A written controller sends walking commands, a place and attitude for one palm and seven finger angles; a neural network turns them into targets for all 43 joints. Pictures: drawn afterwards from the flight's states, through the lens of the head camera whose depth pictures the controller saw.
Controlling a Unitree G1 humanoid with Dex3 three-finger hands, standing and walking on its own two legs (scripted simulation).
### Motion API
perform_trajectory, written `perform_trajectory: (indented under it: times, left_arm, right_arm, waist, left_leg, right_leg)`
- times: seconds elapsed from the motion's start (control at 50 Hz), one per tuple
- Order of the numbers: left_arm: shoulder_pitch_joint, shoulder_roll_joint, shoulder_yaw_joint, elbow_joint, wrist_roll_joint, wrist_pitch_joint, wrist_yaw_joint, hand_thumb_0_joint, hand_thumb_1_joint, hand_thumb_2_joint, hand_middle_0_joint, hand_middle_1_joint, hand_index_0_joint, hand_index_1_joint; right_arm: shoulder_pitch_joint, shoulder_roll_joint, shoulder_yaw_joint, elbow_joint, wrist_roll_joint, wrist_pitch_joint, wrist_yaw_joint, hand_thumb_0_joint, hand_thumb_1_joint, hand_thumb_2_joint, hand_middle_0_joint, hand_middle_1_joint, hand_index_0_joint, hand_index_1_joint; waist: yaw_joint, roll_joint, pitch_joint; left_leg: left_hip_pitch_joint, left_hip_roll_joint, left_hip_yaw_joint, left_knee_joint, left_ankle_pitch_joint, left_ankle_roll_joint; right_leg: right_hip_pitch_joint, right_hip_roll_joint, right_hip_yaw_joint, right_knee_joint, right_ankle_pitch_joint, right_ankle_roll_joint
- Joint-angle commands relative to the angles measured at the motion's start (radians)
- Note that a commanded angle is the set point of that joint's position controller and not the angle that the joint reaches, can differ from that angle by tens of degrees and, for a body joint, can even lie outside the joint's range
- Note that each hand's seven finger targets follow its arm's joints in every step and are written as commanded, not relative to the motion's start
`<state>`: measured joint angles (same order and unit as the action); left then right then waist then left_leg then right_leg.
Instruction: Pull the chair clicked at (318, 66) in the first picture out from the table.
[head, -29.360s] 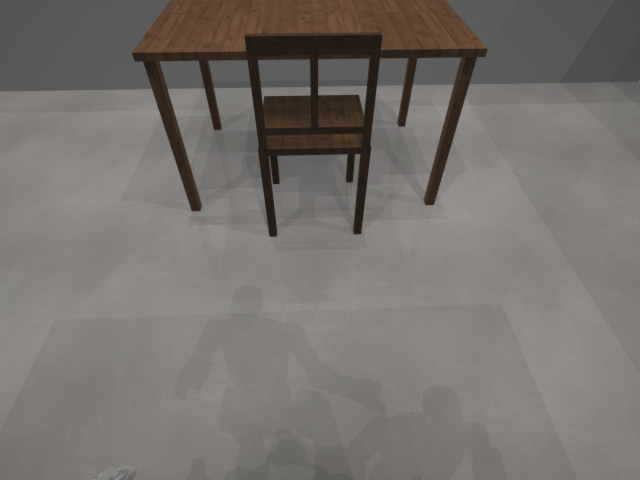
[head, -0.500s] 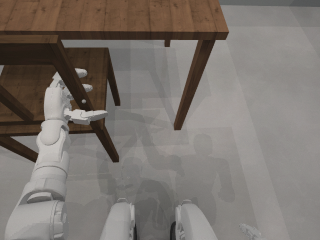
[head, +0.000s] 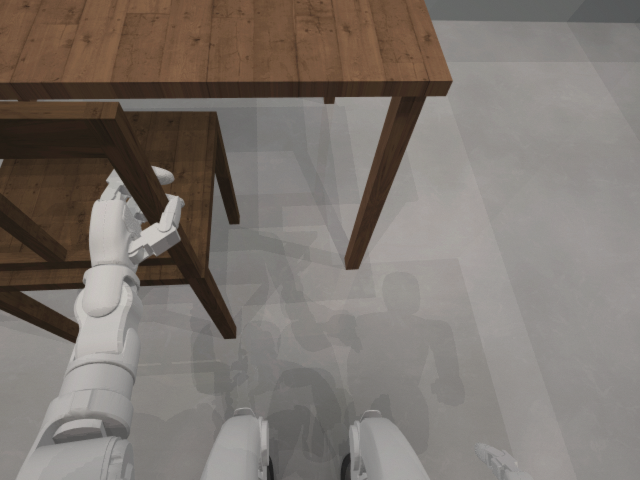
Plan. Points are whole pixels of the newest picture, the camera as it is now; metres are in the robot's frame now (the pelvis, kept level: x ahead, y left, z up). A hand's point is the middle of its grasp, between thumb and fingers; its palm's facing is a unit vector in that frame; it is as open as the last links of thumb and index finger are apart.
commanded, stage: hook a spindle and tug to test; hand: left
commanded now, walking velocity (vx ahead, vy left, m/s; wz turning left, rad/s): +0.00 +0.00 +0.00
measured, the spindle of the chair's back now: (6, 215) +0.44 +0.39 +0.00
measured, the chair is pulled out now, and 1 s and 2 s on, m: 0.00 0.04 0.16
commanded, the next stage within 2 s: step backward, pulling the chair out in 0.44 s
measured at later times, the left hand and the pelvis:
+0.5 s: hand (166, 244) +0.39 +0.18 +0.02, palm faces +0.08 -1.00 -0.03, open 6.0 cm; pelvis +0.00 +0.00 +0.00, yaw +1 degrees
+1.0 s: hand (164, 256) +0.37 +0.18 +0.04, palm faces +0.14 -0.98 -0.13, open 5.5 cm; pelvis -0.01 +0.01 +0.09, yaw -1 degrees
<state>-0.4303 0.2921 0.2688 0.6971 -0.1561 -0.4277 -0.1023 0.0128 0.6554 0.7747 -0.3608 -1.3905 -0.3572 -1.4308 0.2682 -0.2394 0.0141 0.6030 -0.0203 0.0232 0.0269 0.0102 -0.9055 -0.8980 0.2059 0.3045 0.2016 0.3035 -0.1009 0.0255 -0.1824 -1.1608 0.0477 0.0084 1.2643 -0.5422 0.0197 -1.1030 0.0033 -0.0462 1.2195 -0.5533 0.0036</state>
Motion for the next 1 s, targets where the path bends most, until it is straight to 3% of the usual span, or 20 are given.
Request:
perform_trajectory:
  times: [0.0, 0.14, 0.22, 0.3, 0.38, 0.46, 0.5, 0.52, 0.54, 0.56, 0.58, 0.6, 0.62, 0.66, 0.7, 0.72, 0.78, 0.86, 0.92, 0.98]
  left_arm:
    - [-0.168, 0.128, -0.014, -0.272, 0.013, -0.1, -0.031, 0.0, 0.9, 0.9, -0.5, -1.45, -0.5, -1.45]
    - [-0.119, 0.094, -0.041, -0.318, 0.003, -0.102, -0.034, 0.0, 0.9, 0.9, -0.5, -1.45, -0.5, -1.45]
    - [-0.138, 0.106, -0.032, -0.298, 0.002, -0.097, -0.033, 0.0, 0.9, 0.9, -0.5, -1.45, -0.5, -1.45]
    - [-0.12, 0.061, -0.071, -0.327, 0.002, -0.089, -0.038, 0.0, 0.9, 0.9, -0.5, -1.45, -0.5, -1.45]
    - [-0.094, 0.067, -0.066, -0.321, -0.001, -0.071, -0.038, 0.0, 0.9, 0.9, -0.5, -1.45, -0.5, -1.45]
    - [-0.136, 0.09, -0.056, -0.342, 0.003, -0.076, -0.034, 0.0, 0.9, 0.9, -0.5, -1.45, -0.5, -1.45]
    - [-0.112, 0.078, -0.064, -0.324, 0.006, -0.073, -0.033, 0.0, 0.9, 0.9, -0.5, -1.45, -0.5, -1.45]
    - [-0.169, 0.032, -0.12, -0.337, 0.007, -0.074, -0.036, 0.0, 0.9, 0.9, -0.5, -1.45, -0.5, -1.45]
    - [-0.351, 0.461, 0.094, -0.5, 0.123, 0.022, 0.098, 0.0, 0.9, 0.9, -0.5, -1.45, -0.5, -1.45]
    - [-0.348, 0.327, -0.006, -0.514, 0.126, 0.083, 0.142, 0.0, 0.9, 0.9, -0.5, -1.45, -0.5, -1.45]
    - [-0.294, 0.281, -0.024, -0.503, 0.122, 0.12, 0.165, 0.0, 0.9, 0.9, -0.5, -1.45, -0.5, -1.45]
    - [-0.225, 0.245, -0.042, -0.442, 0.13, 0.16, 0.178, 0.0, 0.9, 0.9, -0.5, -1.45, -0.5, -1.45]
    - [-0.17, 0.205, -0.071, -0.345, 0.132, 0.197, 0.187, 0.0, 0.9, 0.9, -0.5, -1.45, -0.5, -1.45]
    - [-0.128, 0.158, -0.11, -0.171, 0.14, 0.246, 0.207, 0.0, 0.9, 0.9, -0.5, -1.45, -0.5, -1.45]
    - [-0.216, 0.171, -0.117, -0.109, 0.139, 0.233, 0.221, 0.0, 0.9, 0.9, -0.5, -1.45, -0.5, -1.45]
    - [-0.258, 0.198, -0.105, -0.091, 0.148, 0.22, 0.231, 0.0, 0.9, 0.9, -0.5, -1.45, -0.5, -1.45]
    - [-0.286, 0.164, -0.134, -0.008, 0.152, 0.184, 0.233, 0.0, 0.9, 0.9, -0.5, -1.45, -0.5, -1.45]
    - [-0.272, 0.121, -0.168, 0.034, 0.149, 0.155, 0.218, 0.0, 0.9, 0.9, -0.5, -1.45, -0.5, -1.45]
    - [-0.244, 0.126, -0.161, 0.037, 0.149, 0.136, 0.214, 0.0, 0.9, 0.9, -0.5, -1.45, -0.5, -1.45]
    - [-0.21, 0.128, -0.152, 0.032, 0.153, 0.126, 0.211, 0.0, 0.9, 0.9, -0.5, -1.45, -0.5, -1.45]
  right_arm:
    - [0.071, -0.158, -0.064, -0.094, 0.001, -0.03, -0.011, 0.0, -0.9, -0.9, 0.2, 0.3, 0.2, 0.3]
    - [0.056, -0.152, -0.063, -0.103, 0.004, -0.034, -0.011, 0.0, -0.9, -0.9, 0.2, 0.3, 0.2, 0.3]
    - [0.051, -0.159, -0.061, -0.098, 0.004, -0.037, -0.02, 0.0, -0.9, -0.9, 0.2, 0.3, 0.2, 0.3]
    - [0.042, -0.154, -0.065, -0.105, 0.003, -0.041, -0.02, 0.0, -0.9, -0.9, 0.2, 0.3, 0.2, 0.3]
    - [0.036, -0.155, -0.064, -0.11, 0.006, -0.04, -0.023, 0.0, -0.9, -0.9, 0.2, 0.3, 0.2, 0.3]
    - [0.034, -0.157, -0.062, -0.106, 0.007, -0.043, -0.027, 0.0, -0.9, -0.9, 0.2, 0.3, 0.2, 0.3]
    - [0.034, -0.155, -0.063, -0.109, 0.006, -0.044, -0.027, 0.0, -0.9, -0.9, 0.2, 0.3, 0.2, 0.3]
    - [0.034, -0.15, -0.059, -0.107, 0.005, -0.049, -0.027, 0.0, -0.9, -0.9, 0.2, 0.3, 0.2, 0.3]
    - [0.113, -0.162, -0.069, -0.16, 0.068, 0.028, -0.065, 0.0, -0.9, -0.9, 0.2, 0.3, 0.2, 0.3]
    - [0.099, -0.129, -0.063, -0.189, 0.078, 0.042, -0.092, 0.0, -0.9, -0.9, 0.2, 0.3, 0.2, 0.3]
    - [0.116, -0.127, -0.064, -0.187, 0.08, 0.045, -0.105, 0.0, -0.9, -0.9, 0.2, 0.3, 0.2, 0.3]
    - [0.079, -0.12, -0.058, -0.184, 0.085, 0.054, -0.115, 0.0, -0.9, -0.9, 0.2, 0.3, 0.2, 0.3]
    - [0.071, -0.121, -0.047, -0.173, 0.084, 0.068, -0.126, 0.0, -0.9, -0.9, 0.2, 0.3, 0.2, 0.3]
    - [0.075, -0.12, -0.036, -0.13, 0.085, 0.088, -0.136, 0.0, -0.9, -0.9, 0.2, 0.3, 0.2, 0.3]
    - [0.075, -0.131, -0.032, -0.107, 0.082, 0.09, -0.147, 0.0, -0.9, -0.9, 0.2, 0.3, 0.2, 0.3]
    - [0.079, -0.138, -0.032, -0.1, 0.078, 0.089, -0.152, 0.0, -0.9, -0.9, 0.2, 0.3, 0.2, 0.3]
    - [0.083, -0.132, -0.035, -0.07, 0.072, 0.085, -0.156, 0.0, -0.9, -0.9, 0.2, 0.3, 0.2, 0.3]
    - [0.066, -0.128, -0.043, -0.047, 0.066, 0.081, -0.147, 0.0, -0.9, -0.9, 0.2, 0.3, 0.2, 0.3]
    - [0.041, -0.13, -0.047, -0.05, 0.06, 0.071, -0.141, 0.0, -0.9, -0.9, 0.2, 0.3, 0.2, 0.3]
    - [0.027, -0.129, -0.047, -0.048, 0.056, 0.064, -0.137, 0.0, -0.9, -0.9, 0.2, 0.3, 0.2, 0.3]
  waist:
    - [0.018, 0.062, -0.462]
    - [0.017, 0.089, -0.423]
    - [0.008, 0.054, -0.395]
    - [0.017, 0.092, -0.443]
    - [0.02, 0.047, -0.44]
    - [0.017, 0.066, -0.439]
    - [0.016, 0.046, -0.429]
    - [-0.003, 0.077, -0.419]
    - [0.076, 0.101, -0.692]
    - [0.041, 0.166, -0.636]
    - [0.034, 0.135, -0.595]
    - [0.036, 0.163, -0.544]
    - [0.032, 0.132, -0.473]
    - [0.025, 0.047, -0.299]
    - [0.019, 0.023, -0.229]
    - [0.023, 0.053, -0.226]
    - [0.033, 0.185, -0.234]
    - [0.049, 0.302, -0.242]
    - [0.061, 0.331, -0.225]
    - [0.064, 0.281, -0.21]
  left_leg:
    - [0.433, -0.017, -0.054, -0.137, 0.485, -0.015]
    - [0.445, -0.016, -0.056, -0.138, 0.499, -0.018]
    - [0.408, -0.018, -0.062, -0.136, 0.445, -0.015]
    - [0.459, -0.017, -0.065, -0.133, 0.479, -0.022]
    - [0.434, -0.021, -0.062, -0.132, 0.461, -0.017]
    - [0.438, -0.018, -0.067, -0.13, 0.455, -0.019]
    - [0.424, -0.02, -0.063, -0.131, 0.437, -0.017]
    - [0.426, -0.021, -0.069, -0.128, 0.43, -0.015]
    - [0.768, -0.005, -0.027, -0.333, 0.397, 0.01]
    - [0.821, -0.025, -0.013, -0.372, 0.444, 0.012]
    - [0.814, -0.019, -0.021, -0.381, 0.492, 0.011]
    - [0.79, -0.008, -0.025, -0.396, 0.525, 0.009]
    - [0.781, 0.009, -0.054, -0.424, 0.581, 0.008]
    - [0.7, 0.037, -0.063, -0.47, 0.539, 0.019]
    - [0.693, 0.062, -0.077, -0.523, 0.555, 0.022]
    - [0.717, 0.069, -0.082, -0.545, 0.602, 0.019]
    - [0.86, 0.108, -0.104, -0.585, 0.798, 0.019]
    - [1.022, 0.159, -0.147, -0.644, 0.952, 0.028]
    - [1.046, 0.18, -0.162, -0.693, 0.931, 0.036]
    - [1.053, 0.195, -0.153, -0.697, 0.962, 0.039]
  right_leg:
    - [0.201, 0.028, 0.004, -0.127, 0.409, -0.036]
    - [0.181, 0.026, 0.001, -0.125, 0.404, -0.036]
    - [0.166, 0.026, -0.001, -0.123, 0.371, -0.037]
    - [0.151, 0.02, -0.006, -0.117, 0.371, -0.036]
    - [0.172, 0.02, -0.002, -0.122, 0.379, -0.035]
    - [0.155, 0.019, -0.002, -0.116, 0.367, -0.036]
    - [0.162, 0.02, -0.002, -0.122, 0.36, -0.036]
    - [0.139, 0.019, -0.002, -0.119, 0.347, -0.037]
    - [0.575, -0.034, 0.105, -0.301, 0.415, -0.044]
    - [0.619, -0.03, 0.104, -0.357, 0.561, -0.037]
    - [0.632, -0.041, 0.093, -0.366, 0.648, -0.031]
    - [0.606, -0.053, 0.099, -0.363, 0.668, -0.029]
    - [0.586, -0.053, 0.083, -0.361, 0.675, -0.026]
    - [0.608, -0.065, 0.09, -0.421, 0.683, -0.004]
    - [0.646, -0.083, 0.095, -0.461, 0.731, 0.006]
    - [0.665, -0.088, 0.097, -0.474, 0.757, 0.005]
    - [0.646, -0.087, 0.095, -0.494, 0.724, 0.011]
    - [0.629, -0.055, 0.075, -0.521, 0.445, 0.001]
    - [0.648, -0.042, 0.063, -0.527, 0.357, -0.008]
    - [0.687, -0.047, 0.065, -0.553, 0.412, -0.012]
